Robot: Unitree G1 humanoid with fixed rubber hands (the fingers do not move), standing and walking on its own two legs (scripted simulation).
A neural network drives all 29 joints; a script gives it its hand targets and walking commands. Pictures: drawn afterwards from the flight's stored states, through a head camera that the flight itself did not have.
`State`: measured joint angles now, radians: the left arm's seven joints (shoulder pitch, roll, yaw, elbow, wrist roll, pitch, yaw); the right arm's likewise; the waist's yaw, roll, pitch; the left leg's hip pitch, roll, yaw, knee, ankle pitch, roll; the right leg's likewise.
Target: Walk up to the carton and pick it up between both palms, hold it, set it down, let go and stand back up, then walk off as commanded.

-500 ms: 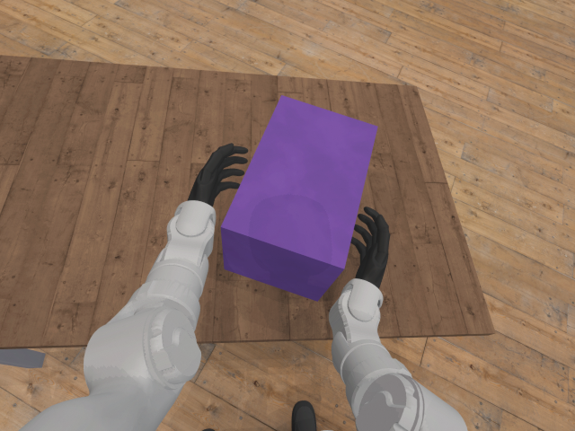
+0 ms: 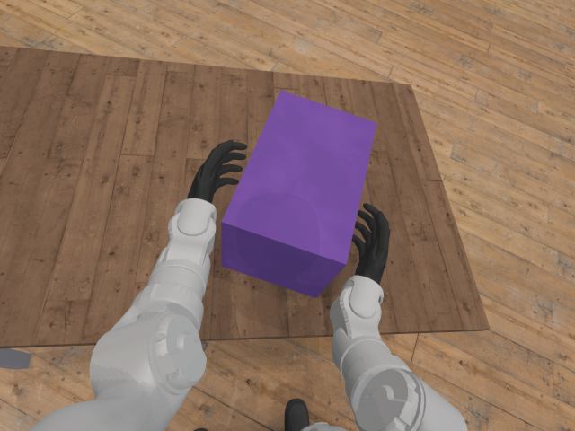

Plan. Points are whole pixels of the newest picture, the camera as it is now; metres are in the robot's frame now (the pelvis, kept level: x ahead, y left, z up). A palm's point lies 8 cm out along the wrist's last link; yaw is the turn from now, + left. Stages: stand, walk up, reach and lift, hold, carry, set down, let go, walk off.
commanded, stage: set down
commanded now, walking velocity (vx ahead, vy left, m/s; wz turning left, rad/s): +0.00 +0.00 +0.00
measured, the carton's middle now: (298, 195) +0.48 -0.09 -0.05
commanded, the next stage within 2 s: none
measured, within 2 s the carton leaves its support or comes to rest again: neither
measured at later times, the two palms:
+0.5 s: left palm (188, 227) +0.43 +0.09 -0.05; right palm (363, 280) +0.32 -0.17 -0.05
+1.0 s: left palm (150, 238) +0.39 +0.14 -0.01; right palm (393, 288) +0.30 -0.20 -0.02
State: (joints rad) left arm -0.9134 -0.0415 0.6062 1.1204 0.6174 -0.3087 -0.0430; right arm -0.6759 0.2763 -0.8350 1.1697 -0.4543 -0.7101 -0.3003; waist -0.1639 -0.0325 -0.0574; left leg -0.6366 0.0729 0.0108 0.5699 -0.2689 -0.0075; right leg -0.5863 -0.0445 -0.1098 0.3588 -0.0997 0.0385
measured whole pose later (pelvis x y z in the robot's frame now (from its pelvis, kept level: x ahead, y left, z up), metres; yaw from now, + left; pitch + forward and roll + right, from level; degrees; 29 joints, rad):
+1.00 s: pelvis -0.08 +0.01 -0.06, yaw +0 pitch +22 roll -4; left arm -1.09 0.31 -0.30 1.67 -0.32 -0.36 -0.01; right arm -0.93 -0.01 -0.20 1.45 0.17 -0.35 -0.28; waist -0.23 0.04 -0.23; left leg -1.04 0.04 -0.01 0.99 -0.34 0.02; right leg -1.02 -0.08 -0.06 0.83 -0.20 0.05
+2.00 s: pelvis -0.03 +0.01 -0.01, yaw +0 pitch +4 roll -4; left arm -0.30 0.35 -0.05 0.76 -0.14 -0.10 -0.14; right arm -0.18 0.12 -0.06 0.86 0.12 -0.42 -0.39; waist -0.08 0.00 -0.03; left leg -0.46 0.08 0.00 0.74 -0.35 -0.01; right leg -0.42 -0.02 -0.07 0.52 -0.17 0.05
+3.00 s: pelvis +0.00 -0.02 +0.01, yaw +0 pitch -5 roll -2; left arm 0.31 0.52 -0.02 0.13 -0.30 -0.03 -0.18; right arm 0.47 0.09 0.06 0.06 0.11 -0.11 -0.36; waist 0.07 -0.03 0.15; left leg -0.12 0.09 0.02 0.54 -0.33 -0.03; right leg -0.13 -0.01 -0.06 0.42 -0.20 0.03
